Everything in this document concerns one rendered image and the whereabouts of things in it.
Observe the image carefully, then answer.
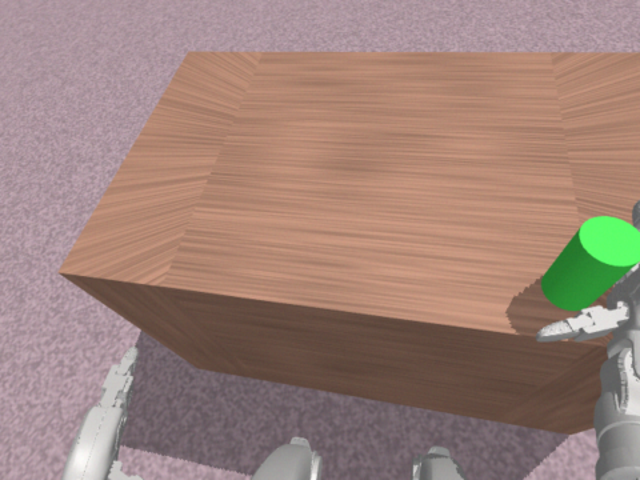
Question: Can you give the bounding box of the right robot hand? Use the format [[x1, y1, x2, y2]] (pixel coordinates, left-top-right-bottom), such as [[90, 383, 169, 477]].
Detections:
[[536, 200, 640, 342]]

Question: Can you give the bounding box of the left robot hand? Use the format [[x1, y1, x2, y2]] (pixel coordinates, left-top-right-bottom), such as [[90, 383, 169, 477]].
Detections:
[[61, 346, 144, 480]]

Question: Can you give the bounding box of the can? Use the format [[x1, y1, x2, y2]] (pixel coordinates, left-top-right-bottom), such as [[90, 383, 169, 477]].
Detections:
[[541, 216, 640, 311]]

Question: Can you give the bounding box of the right robot arm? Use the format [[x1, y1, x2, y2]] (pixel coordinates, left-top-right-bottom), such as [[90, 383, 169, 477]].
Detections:
[[593, 330, 640, 480]]

